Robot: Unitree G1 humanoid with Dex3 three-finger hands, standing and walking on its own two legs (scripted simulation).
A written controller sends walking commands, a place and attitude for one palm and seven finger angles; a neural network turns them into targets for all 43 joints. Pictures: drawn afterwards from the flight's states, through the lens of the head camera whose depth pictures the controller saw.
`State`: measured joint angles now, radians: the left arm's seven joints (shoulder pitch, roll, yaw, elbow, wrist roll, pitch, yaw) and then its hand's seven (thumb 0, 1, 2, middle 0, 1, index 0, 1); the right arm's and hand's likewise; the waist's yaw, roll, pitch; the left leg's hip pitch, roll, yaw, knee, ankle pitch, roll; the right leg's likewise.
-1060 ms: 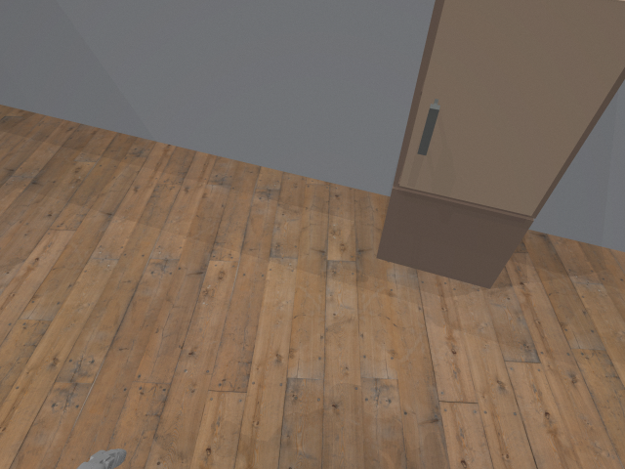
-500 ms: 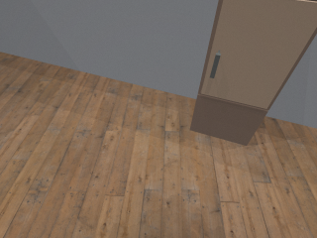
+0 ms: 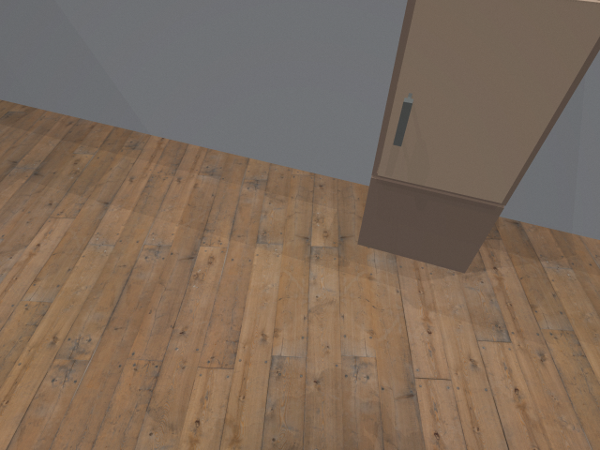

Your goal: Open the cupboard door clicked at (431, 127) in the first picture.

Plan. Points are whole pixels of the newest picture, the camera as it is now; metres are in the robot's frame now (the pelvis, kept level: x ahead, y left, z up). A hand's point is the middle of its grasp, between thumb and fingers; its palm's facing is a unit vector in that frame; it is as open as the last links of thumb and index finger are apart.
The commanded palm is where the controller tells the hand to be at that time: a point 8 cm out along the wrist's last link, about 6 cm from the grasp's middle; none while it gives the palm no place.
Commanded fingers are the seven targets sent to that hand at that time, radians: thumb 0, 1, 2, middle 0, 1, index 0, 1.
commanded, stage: look at it before walking up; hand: left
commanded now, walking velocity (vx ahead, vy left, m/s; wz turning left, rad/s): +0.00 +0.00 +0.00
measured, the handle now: (403, 119) +1.03 -0.25 -0.10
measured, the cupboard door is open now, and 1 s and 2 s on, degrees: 0 0 0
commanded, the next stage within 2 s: walk to a spot facing it in 0.38 s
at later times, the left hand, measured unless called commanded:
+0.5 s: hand out of the picture +0.09 +0.25 -0.16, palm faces -0.03 -0.94 -0.33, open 7.4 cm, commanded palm none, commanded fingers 0.00 0.90 0.90 -0.20 -0.30 -0.20 -0.30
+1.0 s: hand out of the picture +0.07 +0.15 -0.17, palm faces -0.17 -0.95 -0.27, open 7.4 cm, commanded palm none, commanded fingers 0.00 0.90 0.90 -0.20 -0.30 -0.20 -0.30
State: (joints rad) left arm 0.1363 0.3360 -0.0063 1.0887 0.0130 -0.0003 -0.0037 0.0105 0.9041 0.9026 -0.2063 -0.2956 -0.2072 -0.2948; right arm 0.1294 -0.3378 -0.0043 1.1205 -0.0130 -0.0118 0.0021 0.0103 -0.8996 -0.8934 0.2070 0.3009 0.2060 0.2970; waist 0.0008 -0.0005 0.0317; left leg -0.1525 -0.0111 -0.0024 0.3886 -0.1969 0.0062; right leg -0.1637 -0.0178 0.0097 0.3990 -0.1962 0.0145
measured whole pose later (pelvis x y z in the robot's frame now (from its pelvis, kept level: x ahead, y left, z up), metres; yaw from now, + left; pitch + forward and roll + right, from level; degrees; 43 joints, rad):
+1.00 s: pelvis -0.01 -0.04 -0.02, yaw -14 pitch -1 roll +1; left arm 0.26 0.19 0.04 0.94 0.02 0.04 0.00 0.01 0.91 0.90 -0.21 -0.30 -0.21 -0.29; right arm 0.14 -0.24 -0.06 0.98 -0.01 0.06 -0.02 0.01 -0.90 -0.89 0.21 0.30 0.20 0.30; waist 0.04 0.04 0.11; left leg -0.44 0.05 0.03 1.09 -0.43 -0.05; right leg -0.31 0.04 -0.01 0.63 -0.30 -0.07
